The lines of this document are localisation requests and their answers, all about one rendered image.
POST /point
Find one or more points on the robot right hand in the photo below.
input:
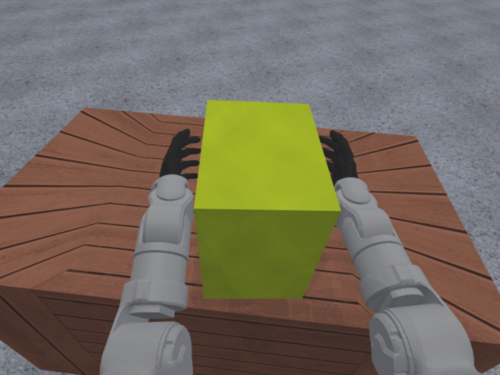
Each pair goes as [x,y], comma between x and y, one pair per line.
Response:
[343,164]

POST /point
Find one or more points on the pedestal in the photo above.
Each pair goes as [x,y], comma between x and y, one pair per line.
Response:
[69,222]

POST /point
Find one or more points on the robot right forearm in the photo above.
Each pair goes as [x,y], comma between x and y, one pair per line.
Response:
[388,277]

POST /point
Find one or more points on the robot right upper arm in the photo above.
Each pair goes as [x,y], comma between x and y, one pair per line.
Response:
[419,340]

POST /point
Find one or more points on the robot left hand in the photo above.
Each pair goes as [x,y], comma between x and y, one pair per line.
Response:
[172,161]

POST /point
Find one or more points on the robot left upper arm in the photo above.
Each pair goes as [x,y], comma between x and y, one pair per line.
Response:
[148,348]

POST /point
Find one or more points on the robot left forearm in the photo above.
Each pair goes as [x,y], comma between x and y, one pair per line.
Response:
[157,288]

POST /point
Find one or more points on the carton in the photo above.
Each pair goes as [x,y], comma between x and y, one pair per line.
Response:
[265,204]

